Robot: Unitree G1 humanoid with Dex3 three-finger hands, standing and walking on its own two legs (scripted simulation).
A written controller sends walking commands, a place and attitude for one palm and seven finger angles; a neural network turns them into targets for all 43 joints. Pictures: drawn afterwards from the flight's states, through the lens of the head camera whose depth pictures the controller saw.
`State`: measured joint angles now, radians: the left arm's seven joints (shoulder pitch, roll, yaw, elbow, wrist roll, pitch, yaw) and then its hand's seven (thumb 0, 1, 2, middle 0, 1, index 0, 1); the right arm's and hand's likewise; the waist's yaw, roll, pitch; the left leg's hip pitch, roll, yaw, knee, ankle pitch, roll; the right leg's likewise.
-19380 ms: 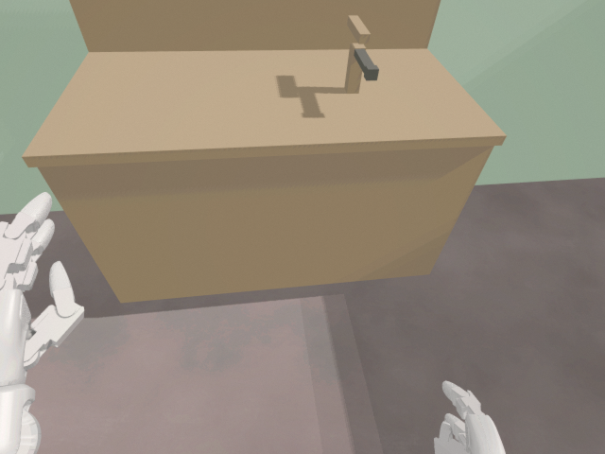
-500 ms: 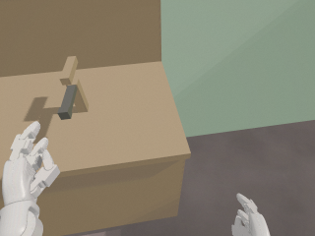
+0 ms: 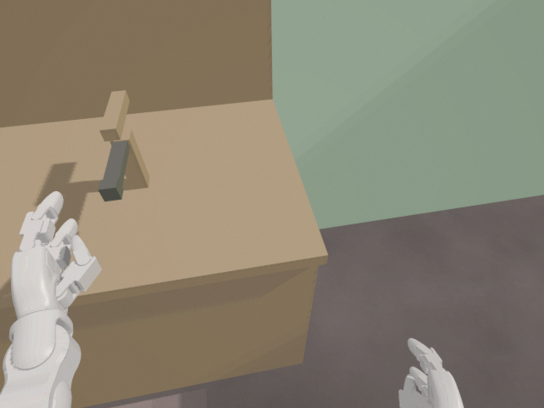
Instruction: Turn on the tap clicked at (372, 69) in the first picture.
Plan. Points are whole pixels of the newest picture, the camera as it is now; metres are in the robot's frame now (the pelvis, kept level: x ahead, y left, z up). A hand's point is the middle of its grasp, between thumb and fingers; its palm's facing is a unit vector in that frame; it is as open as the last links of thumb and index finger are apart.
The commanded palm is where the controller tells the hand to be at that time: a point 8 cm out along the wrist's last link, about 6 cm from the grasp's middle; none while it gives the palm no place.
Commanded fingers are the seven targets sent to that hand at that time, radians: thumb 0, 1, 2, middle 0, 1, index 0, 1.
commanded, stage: reach beside the lever's end, fingers flat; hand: left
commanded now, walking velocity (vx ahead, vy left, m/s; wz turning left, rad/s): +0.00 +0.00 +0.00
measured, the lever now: (111, 189) +0.41 +0.33 +0.09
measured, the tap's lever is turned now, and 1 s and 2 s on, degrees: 0 0 3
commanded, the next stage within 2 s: push the lever round in 1.42 s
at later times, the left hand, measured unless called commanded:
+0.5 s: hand (99, 226) +0.32 +0.29 +0.11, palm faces +0.51 -0.85 -0.09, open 7.7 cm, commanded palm +0.27 +0.34 +0.11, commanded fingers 0.00 0.90 0.90 -0.16 -0.19 -0.16 -0.19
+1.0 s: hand (89, 210) +0.36 +0.34 +0.09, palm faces +0.53 -0.84 -0.10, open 7.8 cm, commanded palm +0.32 +0.38 +0.09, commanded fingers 0.00 0.90 0.90 -0.15 -0.15 -0.15 -0.15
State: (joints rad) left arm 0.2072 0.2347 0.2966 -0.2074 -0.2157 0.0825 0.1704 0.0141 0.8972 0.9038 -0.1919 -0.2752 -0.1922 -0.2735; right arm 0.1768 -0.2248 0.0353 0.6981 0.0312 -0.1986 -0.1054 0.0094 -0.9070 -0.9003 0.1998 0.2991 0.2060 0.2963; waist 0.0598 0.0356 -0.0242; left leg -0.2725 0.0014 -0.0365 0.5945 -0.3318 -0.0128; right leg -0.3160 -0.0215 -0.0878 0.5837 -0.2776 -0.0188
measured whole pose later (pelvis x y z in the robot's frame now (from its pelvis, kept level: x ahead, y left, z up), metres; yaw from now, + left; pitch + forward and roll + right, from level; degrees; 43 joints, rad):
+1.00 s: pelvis +0.01 +0.01 +0.00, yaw -1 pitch +7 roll -1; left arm -0.26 0.43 0.54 0.53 -0.18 -0.13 0.01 0.01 0.90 0.90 -0.15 -0.16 -0.15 -0.16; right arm 0.26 -0.26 -0.01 0.73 0.03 -0.11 -0.09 0.01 -0.91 -0.90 0.20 0.30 0.21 0.30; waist -0.01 0.02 -0.04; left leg -0.40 0.02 -0.02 0.64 -0.36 -0.01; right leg -0.44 0.00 -0.07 0.60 -0.28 -0.01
